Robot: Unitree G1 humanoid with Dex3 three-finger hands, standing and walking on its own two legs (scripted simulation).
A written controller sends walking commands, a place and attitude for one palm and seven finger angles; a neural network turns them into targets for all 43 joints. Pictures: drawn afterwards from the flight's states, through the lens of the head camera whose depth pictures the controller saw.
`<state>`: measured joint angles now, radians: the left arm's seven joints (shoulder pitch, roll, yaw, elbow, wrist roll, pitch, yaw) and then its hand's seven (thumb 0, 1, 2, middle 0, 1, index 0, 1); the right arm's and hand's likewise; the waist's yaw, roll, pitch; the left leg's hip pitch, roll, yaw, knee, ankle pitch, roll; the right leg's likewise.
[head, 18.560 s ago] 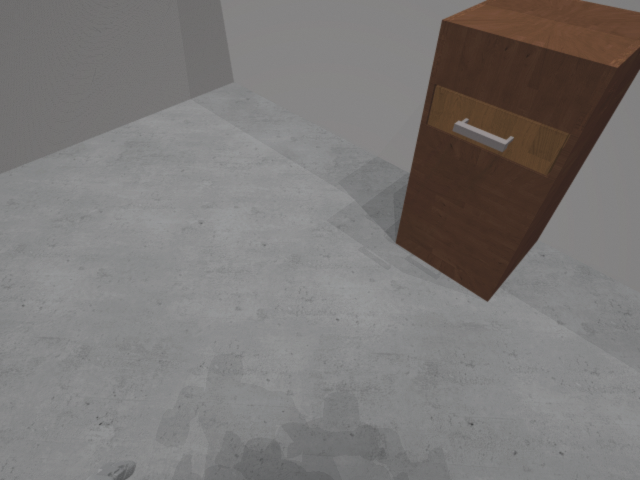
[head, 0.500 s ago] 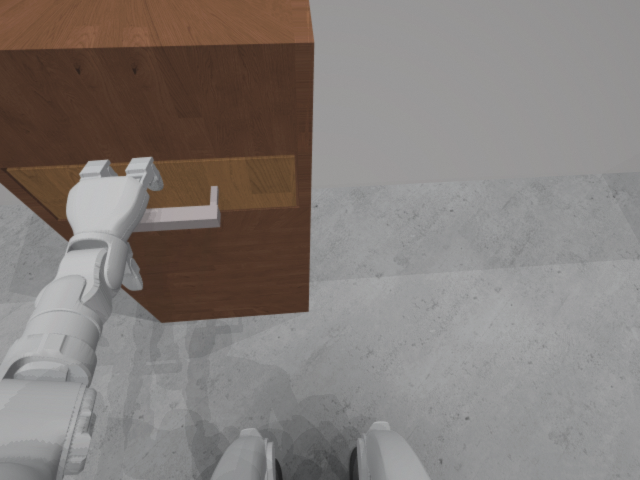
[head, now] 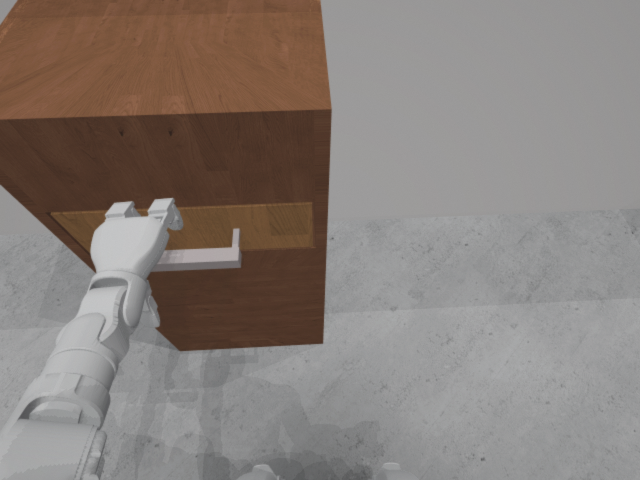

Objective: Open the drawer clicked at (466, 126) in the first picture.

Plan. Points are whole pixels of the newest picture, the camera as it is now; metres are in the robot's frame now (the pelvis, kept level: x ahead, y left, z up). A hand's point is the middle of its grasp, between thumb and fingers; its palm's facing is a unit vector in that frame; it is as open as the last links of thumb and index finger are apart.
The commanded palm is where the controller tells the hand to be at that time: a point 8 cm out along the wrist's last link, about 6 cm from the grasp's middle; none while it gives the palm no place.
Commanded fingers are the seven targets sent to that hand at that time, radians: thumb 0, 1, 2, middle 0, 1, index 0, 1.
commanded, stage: re-aim the fingers above the handle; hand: left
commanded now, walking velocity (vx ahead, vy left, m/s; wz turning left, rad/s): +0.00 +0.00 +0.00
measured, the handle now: (191, 248) +0.46 +0.22 -0.08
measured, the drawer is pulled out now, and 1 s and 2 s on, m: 0.00 0.00 0.00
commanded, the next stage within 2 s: lower the fingers behind the handle in 2.00 s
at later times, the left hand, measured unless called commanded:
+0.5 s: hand (161, 266) +0.40 +0.23 -0.02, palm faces -0.13 -0.04 -0.99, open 13.8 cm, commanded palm +0.38 +0.22 +0.04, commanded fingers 0.00 -0.50 0.30 -0.30 -1.20 -0.30 -1.20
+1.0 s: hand (175, 267) +0.39 +0.21 -0.02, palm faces -0.13 -0.07 -0.99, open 13.9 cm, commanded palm +0.38 +0.21 +0.04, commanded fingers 0.00 -0.50 0.30 -0.30 -1.20 -0.30 -1.20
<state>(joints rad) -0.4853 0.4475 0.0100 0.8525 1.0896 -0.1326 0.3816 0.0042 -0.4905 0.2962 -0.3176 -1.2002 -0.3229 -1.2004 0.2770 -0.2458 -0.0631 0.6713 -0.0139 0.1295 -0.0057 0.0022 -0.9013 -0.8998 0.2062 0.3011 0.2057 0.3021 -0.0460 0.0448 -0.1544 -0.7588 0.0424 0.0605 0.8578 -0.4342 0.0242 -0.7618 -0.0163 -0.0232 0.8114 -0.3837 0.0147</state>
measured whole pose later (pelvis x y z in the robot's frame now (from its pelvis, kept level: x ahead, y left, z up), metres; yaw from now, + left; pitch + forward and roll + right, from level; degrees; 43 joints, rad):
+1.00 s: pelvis -0.01 -0.01 +0.00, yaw +1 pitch +18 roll -1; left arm -0.53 0.40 -0.07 0.90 1.06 -0.09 0.36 0.00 -0.49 0.30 -0.32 -1.20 -0.32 -1.20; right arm 0.30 -0.24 -0.06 0.70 -0.01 0.10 -0.02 0.00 -0.90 -0.90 0.21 0.30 0.21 0.30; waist -0.05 0.05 -0.15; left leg -0.74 0.04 0.05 0.84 -0.41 0.01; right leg -0.75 -0.02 -0.03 0.81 -0.37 0.00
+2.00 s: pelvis -0.01 -0.01 +0.00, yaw +1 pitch +18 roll -1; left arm -0.55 0.38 -0.10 0.87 1.09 -0.13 0.38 0.00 -0.49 0.30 -0.32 -1.20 -0.32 -1.20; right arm 0.29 -0.25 -0.07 0.71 -0.01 0.09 -0.02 0.00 -0.90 -0.90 0.21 0.30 0.21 0.30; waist -0.06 0.04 -0.15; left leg -0.75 0.04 0.03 0.85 -0.41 0.01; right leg -0.75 -0.02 -0.05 0.82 -0.38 0.00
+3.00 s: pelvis -0.02 -0.01 -0.03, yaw +0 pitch +25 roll -1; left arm -0.61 0.40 0.00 1.00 1.14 -0.11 0.48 0.00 -0.49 0.30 -0.31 -1.21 -0.32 -1.20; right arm 0.29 -0.23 -0.05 0.71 -0.04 0.09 0.00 0.00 -0.90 -0.90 0.21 0.30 0.21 0.30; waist -0.09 0.04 -0.20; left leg -1.00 0.05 0.05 1.05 -0.49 0.02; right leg -1.01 -0.01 -0.02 1.01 -0.44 0.00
